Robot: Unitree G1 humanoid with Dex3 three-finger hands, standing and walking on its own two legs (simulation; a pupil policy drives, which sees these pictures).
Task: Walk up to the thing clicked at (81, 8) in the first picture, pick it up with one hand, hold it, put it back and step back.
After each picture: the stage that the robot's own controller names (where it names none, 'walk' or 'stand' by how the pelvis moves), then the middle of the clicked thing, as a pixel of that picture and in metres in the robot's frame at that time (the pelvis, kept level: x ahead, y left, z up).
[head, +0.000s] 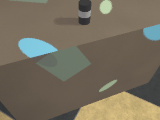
stand; (84, 12) +0.78 +0.01 +0.02
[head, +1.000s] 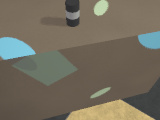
rise first; (72, 13) +0.71 +0.09 +0.05
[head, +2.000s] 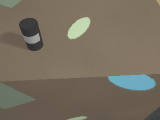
stand; (32, 35) +0.51 +0.25 +0.05
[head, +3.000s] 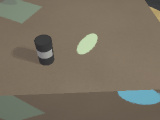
stand; (45, 50) +0.49 +0.18 +0.02
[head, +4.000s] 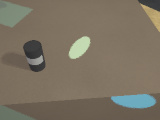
stand; (35, 56) +0.46 +0.20 +0.02
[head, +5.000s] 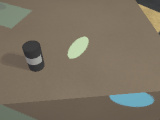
stand; (34, 56) +0.47 +0.21 +0.02
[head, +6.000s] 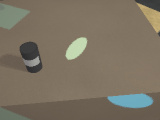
stand; (31, 58) +0.46 +0.22 +0.02
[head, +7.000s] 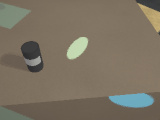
stand; (33, 57) +0.46 +0.21 +0.02
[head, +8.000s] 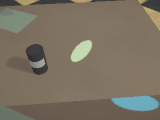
rise first; (37, 59) +0.46 +0.22 +0.02
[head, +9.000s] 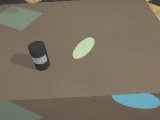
go down; (39, 56) +0.48 +0.23 +0.02
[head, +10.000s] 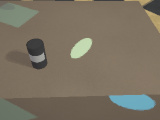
go down; (37, 54) +0.49 +0.21 +0.02
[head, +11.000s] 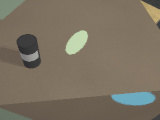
go down; (29, 52) +0.46 +0.21 +0.04
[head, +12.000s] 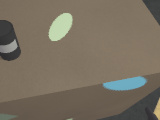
close in; (6, 41) +0.45 +0.22 +0.06
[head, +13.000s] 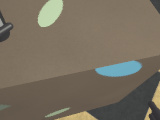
close; out of the picture +0.51 +0.23 +0.09
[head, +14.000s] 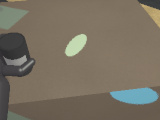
lift; (17, 55) +0.35 +0.20 +0.17
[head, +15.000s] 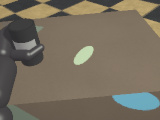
hold; (27, 43) +0.34 +0.17 +0.25
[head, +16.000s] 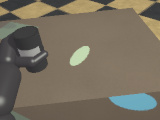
hold; (31, 50) +0.34 +0.16 +0.22
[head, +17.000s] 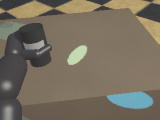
crouch; (36, 45) +0.37 +0.15 +0.21
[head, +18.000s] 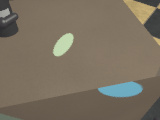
crouch; (1, 14) +0.48 +0.22 +0.22
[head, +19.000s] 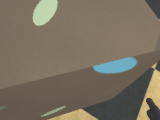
lower; out of the picture +0.52 +0.25 +0.09
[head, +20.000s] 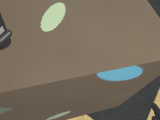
lower; out of the picture +0.49 +0.24 +0.08
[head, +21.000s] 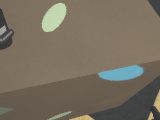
lower; out of the picture +0.49 +0.23 +0.08
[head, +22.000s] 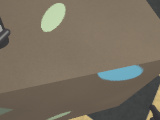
lower; out of the picture +0.49 +0.24 +0.08
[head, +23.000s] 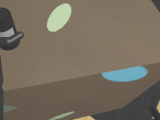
open; (4, 30) +0.48 +0.22 +0.08
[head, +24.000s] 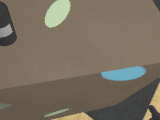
sink last; (0, 25) +0.48 +0.22 +0.08
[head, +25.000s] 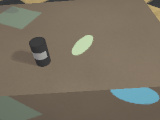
sink last; (40, 52) +0.50 +0.23 +0.04
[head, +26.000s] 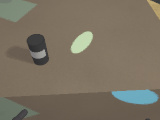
stand; (38, 50) +0.48 +0.21 +0.02
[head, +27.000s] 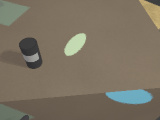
stand; (31, 53) +0.47 +0.23 +0.02
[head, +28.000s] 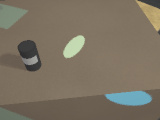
stand; (30, 56) +0.47 +0.23 +0.02
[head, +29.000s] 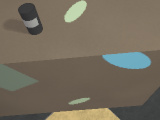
walk; (31, 19) +0.59 +0.25 +0.04
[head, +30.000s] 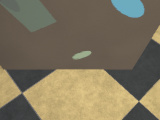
walk; out of the picture +0.99 +0.15 +0.05
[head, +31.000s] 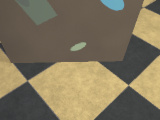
stand; out of the picture +1.27 +0.22 +0.04
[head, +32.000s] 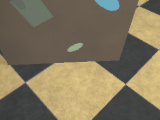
stand; out of the picture +1.27 +0.23 +0.02
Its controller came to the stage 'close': yes
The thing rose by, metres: 0.22
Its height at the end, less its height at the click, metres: +0.00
